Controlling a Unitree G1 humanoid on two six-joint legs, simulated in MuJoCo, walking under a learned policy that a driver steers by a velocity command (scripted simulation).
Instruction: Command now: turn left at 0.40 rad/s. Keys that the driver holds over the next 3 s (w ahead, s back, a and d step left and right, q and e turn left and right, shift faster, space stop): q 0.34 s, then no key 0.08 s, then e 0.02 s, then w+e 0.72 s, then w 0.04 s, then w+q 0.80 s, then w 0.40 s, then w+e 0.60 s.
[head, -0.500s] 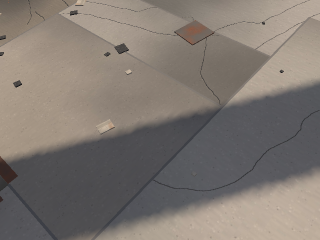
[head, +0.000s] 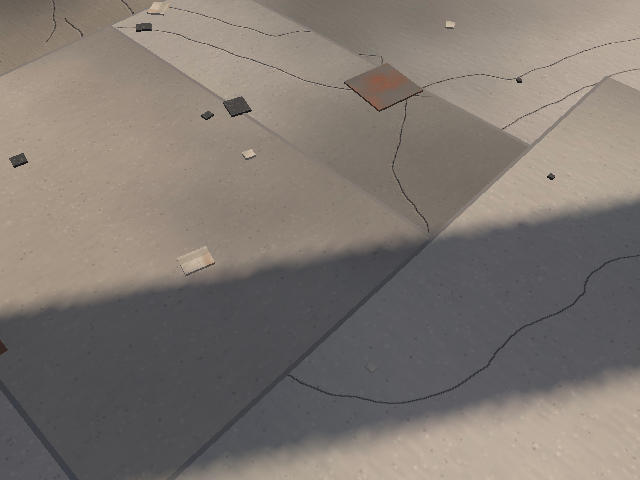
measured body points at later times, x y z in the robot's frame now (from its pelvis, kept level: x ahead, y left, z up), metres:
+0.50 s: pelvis -0.01 +0.06 +0.01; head +0.01 +0.10 +0.46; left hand +0.04 +0.38 -0.11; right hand +0.20 -0.16 -0.07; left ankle -0.03 +0.14 -0.73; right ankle +0.01 -0.09 -0.64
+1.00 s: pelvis +0.15 +0.02 -0.01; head +0.18 +0.01 +0.44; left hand +0.33 +0.28 -0.09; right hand +0.18 -0.28 -0.13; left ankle -0.03 +0.15 -0.73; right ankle +0.24 -0.09 -0.73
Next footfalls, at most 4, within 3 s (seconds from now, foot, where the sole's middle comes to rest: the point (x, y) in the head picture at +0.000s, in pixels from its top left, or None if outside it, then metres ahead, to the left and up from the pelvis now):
0.32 left None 0.01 0.16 -0.77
1.00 right None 0.28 -0.09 -0.77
1.52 left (294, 405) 0.64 0.08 -0.77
2.00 right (367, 296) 0.92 -0.10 -0.77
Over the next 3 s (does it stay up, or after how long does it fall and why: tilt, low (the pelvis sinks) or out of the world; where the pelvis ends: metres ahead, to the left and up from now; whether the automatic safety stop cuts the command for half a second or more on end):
stays up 1.23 0.13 -0.01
